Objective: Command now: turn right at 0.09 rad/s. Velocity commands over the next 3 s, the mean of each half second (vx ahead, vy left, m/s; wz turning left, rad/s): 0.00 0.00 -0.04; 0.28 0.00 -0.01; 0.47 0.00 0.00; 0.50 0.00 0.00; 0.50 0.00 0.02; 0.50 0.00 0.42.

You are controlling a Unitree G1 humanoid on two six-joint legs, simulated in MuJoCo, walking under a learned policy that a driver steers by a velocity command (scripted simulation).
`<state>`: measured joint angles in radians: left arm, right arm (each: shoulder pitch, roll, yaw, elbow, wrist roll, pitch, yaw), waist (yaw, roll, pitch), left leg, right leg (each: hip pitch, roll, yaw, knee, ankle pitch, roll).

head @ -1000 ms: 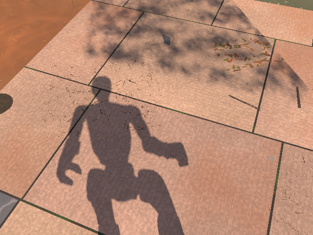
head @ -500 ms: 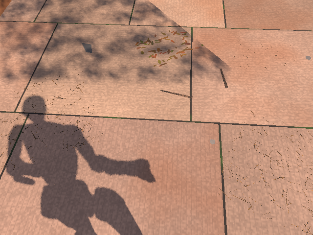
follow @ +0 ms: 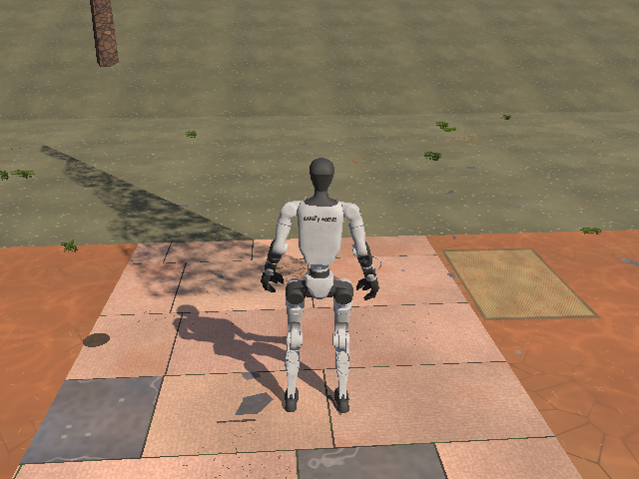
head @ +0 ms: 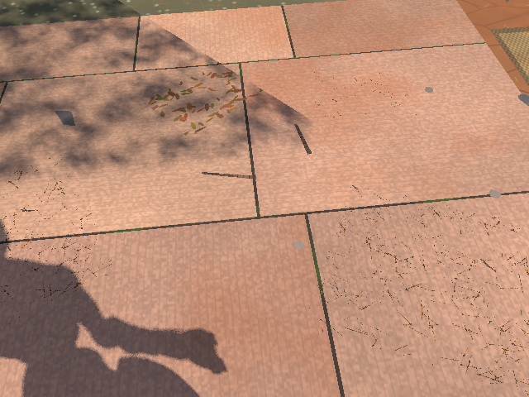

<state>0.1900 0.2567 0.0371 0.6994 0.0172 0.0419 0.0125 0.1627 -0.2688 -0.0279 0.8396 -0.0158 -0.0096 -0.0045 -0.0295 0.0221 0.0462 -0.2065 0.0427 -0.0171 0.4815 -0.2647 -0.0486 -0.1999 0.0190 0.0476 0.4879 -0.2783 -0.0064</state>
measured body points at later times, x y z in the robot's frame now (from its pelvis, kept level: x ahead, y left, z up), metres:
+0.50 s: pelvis +0.00 -0.01 +0.00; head +0.01 -0.01 +0.45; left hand +0.11 +0.25 -0.12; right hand +0.07 -0.29 -0.14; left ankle -0.01 +0.15 -0.74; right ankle -0.01 -0.12 -0.74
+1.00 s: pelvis +0.12 +0.04 +0.01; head +0.13 +0.06 +0.46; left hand +0.28 +0.30 -0.11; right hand +0.05 -0.21 -0.12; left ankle +0.02 +0.12 -0.74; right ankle +0.21 -0.13 -0.67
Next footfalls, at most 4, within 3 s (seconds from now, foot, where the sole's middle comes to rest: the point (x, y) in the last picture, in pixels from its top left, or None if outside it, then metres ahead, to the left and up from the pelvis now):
1.22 right None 0.43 -0.10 -0.77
1.74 left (220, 312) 0.73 0.15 -0.77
2.28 right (295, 218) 1.04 -0.08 -0.77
2.84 left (218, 156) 1.33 0.18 -0.77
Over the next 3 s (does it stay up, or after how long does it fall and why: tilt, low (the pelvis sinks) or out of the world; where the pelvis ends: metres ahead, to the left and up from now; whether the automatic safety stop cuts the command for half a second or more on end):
stays up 1.26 0.10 0.00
